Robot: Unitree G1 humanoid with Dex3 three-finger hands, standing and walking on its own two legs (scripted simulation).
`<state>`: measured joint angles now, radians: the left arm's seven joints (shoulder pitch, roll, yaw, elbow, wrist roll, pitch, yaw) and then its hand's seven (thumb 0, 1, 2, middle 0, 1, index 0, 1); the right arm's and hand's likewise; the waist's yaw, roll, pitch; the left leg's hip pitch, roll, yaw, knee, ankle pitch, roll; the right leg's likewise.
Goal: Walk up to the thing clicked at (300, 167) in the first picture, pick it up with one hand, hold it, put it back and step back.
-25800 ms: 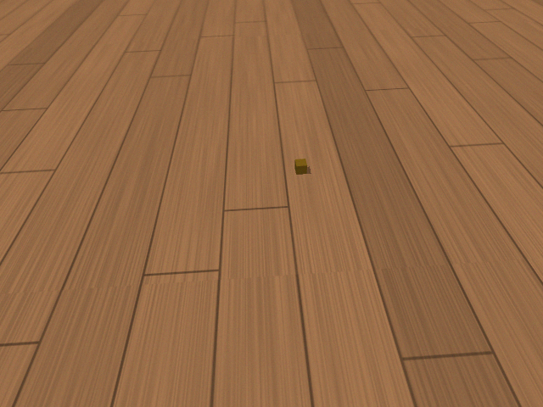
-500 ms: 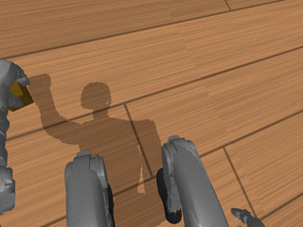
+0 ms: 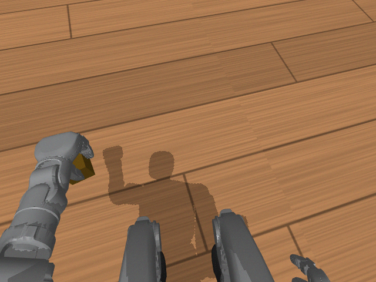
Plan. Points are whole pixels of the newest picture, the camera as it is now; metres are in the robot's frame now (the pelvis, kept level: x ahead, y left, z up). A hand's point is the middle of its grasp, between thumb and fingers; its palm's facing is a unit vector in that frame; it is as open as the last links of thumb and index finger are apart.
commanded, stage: lift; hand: left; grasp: from above
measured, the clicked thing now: (75, 166) +0.43 +0.27 -0.12
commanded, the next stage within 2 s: hold in 0.70 s
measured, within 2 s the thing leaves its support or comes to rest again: neither
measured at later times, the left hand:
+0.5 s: hand (53, 151) +0.38 +0.23 +0.07, palm faces -0.43 -0.12 -0.90, open 6.6 cm
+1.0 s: hand (40, 121) +0.40 +0.22 +0.13, palm faces -0.42 -0.12 -0.90, open 6.6 cm
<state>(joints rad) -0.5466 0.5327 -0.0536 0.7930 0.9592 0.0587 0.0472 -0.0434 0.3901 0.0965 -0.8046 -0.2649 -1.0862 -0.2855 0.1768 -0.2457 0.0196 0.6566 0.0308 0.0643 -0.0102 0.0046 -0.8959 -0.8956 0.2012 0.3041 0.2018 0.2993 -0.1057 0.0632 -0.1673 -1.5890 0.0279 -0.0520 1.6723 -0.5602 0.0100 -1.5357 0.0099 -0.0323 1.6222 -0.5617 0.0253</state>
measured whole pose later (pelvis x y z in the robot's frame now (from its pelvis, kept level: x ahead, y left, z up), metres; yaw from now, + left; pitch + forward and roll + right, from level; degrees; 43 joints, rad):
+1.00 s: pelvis +0.08 +0.00 +0.20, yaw +1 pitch +7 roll +0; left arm -0.37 0.32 -0.22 0.86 0.94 0.17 0.13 -0.05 0.37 0.16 -0.77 -0.34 -1.05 -0.37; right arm 0.24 -0.25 -0.03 0.75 0.05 -0.01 -0.04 0.01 -0.90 -0.89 0.20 0.30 0.20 0.30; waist -0.04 0.05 -0.08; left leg -0.52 0.02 0.02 0.72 -0.34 0.00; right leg -0.50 0.00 0.02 0.71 -0.34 0.02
